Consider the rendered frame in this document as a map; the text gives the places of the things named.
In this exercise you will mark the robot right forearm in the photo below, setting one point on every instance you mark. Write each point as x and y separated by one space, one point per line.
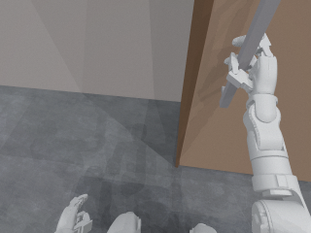
272 173

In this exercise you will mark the left robot thigh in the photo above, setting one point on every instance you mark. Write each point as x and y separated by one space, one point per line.
126 223

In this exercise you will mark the robot right upper arm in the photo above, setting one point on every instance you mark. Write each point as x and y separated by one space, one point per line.
279 216

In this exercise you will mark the robot right hand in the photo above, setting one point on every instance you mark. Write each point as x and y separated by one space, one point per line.
263 71

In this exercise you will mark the robot left hand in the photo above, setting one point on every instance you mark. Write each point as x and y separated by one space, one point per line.
71 219

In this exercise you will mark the wardrobe door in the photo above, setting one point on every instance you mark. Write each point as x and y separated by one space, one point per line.
216 138

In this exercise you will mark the handle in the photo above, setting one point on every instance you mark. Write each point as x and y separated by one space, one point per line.
264 14

